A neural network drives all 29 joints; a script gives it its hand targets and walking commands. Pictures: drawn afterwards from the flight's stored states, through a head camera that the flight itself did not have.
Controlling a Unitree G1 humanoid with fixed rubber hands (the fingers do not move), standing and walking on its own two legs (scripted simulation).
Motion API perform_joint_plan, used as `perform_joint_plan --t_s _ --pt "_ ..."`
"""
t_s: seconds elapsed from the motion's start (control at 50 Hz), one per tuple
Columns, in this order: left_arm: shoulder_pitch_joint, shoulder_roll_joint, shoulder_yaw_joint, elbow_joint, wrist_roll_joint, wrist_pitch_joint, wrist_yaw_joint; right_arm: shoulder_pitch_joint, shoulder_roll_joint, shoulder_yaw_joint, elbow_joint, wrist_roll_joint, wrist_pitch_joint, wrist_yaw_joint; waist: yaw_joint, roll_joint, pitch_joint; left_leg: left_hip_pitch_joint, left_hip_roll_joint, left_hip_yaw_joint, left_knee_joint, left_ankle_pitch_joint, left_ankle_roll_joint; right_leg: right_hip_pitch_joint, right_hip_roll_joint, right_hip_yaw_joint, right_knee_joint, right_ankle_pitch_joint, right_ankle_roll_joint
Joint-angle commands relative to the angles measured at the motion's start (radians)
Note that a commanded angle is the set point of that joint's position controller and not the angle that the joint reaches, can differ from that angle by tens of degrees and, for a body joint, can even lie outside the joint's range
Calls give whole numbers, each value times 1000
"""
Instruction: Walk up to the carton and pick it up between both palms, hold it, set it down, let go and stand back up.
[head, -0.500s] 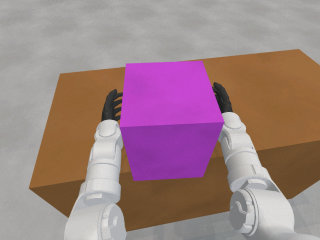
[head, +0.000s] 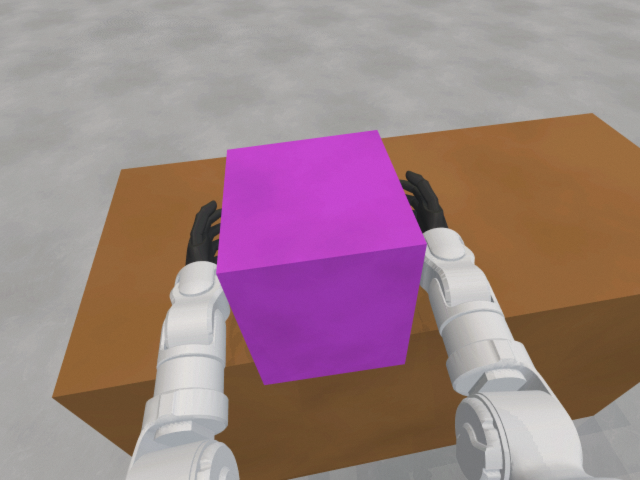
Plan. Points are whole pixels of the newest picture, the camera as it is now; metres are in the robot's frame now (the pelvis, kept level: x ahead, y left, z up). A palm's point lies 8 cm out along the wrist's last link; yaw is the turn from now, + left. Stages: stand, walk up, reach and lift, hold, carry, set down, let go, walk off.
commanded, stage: reach and lift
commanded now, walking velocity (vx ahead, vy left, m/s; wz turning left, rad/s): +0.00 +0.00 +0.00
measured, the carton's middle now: (319, 260) +0.40 -0.01 +0.08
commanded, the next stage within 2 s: hold in 1.92 s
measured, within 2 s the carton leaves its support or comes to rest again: neither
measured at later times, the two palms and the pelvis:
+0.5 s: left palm (184, 231) +0.37 +0.14 +0.18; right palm (442, 201) +0.39 -0.15 +0.19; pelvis -0.02 +0.01 +0.00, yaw -2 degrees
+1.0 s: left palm (155, 273) +0.31 +0.16 +0.18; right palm (445, 251) +0.32 -0.13 +0.18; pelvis -0.06 +0.03 +0.00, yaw -2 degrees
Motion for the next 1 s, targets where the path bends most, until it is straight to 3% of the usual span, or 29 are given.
perform_joint_plan --t_s 0.0,0.06,0.14,0.18,0.24,0.3,0.4,0.48,0.56,0.62,0.68,0.76,0.82,0.9,0.94,0.98 --pt "-790 -500 -485 -273 -141 74 -104 -720 511 396 -290 144 -11 82 -41 -40 -645 383 -70 39 164 406 44 177 43 -42 194 681 77" --pt "-822 -474 -506 -329 -158 143 -106 -706 491 388 -280 178 43 58 -64 -22 -571 400 -70 31 184 349 36 132 42 -39 192 607 81" --pt "-842 -397 -445 -299 -128 229 -130 -691 436 323 -219 190 110 38 -61 21 -408 360 -66 38 177 203 30 74 36 -35 165 423 87" --pt "-842 -373 -395 -262 -101 262 -140 -701 405 279 -188 180 134 40 -44 45 -335 345 -63 46 167 129 28 42 33 -37 143 309 85" --pt "-848 -343 -306 -194 -73 286 -156 -738 383 228 -163 162 149 51 -19 17 -286 317 -53 49 142 66 43 36 26 -34 123 224 88" --pt "-851 -367 -264 -181 -72 281 -162 -823 403 252 -236 175 138 61 18 -31 -392 322 -49 53 126 133 59 125 25 -32 142 314 93" --pt "-844 -431 -316 -309 -104 283 -136 -904 462 399 -398 259 119 52 45 -84 -621 391 -51 50 134 338 60 258 32 -17 196 563 96" --pt "-768 -410 -370 -380 -113 325 -146 -771 446 423 -427 276 144 18 4 -91 -557 408 -57 52 135 341 47 255 36 -16 182 588 101" --pt "-672 -355 -381 -406 -90 376 -198 -592 379 351 -394 244 182 -18 -56 -10 -324 427 -66 59 130 241 23 155 33 -24 118 426 101" --pt "-635 -350 -408 -471 -88 406 -238 -530 362 329 -432 246 203 -33 -81 51 -233 449 -64 60 127 197 13 101 27 -26 74 309 88" --pt "-648 -377 -477 -583 -104 419 -256 -532 361 348 -531 260 210 -38 -82 95 -264 468 -55 62 121 202 5 80 23 -33 52 225 73" --pt "-702 -425 -571 -711 -150 418 -237 -621 378 427 -718 288 208 -21 -61 63 -438 501 -34 57 115 190 12 57 21 -45 61 133 63" --pt "-688 -416 -544 -649 -137 419 -214 -651 359 426 -750 256 209 9 -31 -20 -434 468 -17 61 87 13 41 -5 13 -59 64 -34 68" --pt "-627 -343 -373 -452 -53 423 -224 -607 303 323 -624 174 214 50 10 -129 -285 410 -30 87 83 -208 83 -90 12 -65 62 -264 83" --pt "-616 -305 -289 -373 -10 418 -242 -589 289 271 -552 139 210 66 24 -147 -226 419 -46 97 102 -235 91 -124 4 -46 49 -338 84" --pt "-639 -285 -249 -351 10 404 -254 -583 282 226 -484 123 206 78 18 -95 -170 395 -43 99 92 -225 82 -130 16 -52 57 -308 78"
